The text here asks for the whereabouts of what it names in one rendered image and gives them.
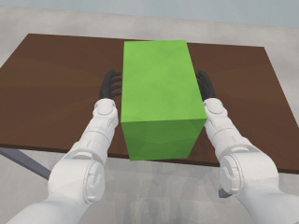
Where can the right robot hand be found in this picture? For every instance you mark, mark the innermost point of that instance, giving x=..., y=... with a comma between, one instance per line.
x=206, y=87

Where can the robot right forearm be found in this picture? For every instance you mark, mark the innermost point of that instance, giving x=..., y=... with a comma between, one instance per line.
x=223, y=135

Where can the table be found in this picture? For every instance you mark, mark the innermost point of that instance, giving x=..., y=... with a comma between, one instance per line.
x=50, y=84

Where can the left robot hand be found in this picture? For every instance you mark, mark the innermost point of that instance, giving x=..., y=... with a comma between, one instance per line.
x=106, y=88

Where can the left robot upper arm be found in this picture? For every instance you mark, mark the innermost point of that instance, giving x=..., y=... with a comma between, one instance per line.
x=74, y=185

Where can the right robot upper arm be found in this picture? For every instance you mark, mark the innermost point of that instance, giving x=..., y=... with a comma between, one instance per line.
x=253, y=179

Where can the carton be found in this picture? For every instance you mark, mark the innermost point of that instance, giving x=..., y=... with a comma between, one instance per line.
x=162, y=111

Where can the robot left forearm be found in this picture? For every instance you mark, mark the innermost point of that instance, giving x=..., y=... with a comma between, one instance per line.
x=97, y=137

